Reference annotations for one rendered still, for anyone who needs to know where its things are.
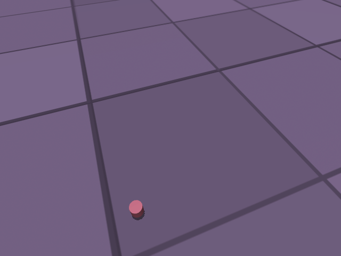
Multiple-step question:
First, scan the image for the tin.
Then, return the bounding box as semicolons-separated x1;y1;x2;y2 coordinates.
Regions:
129;200;144;218

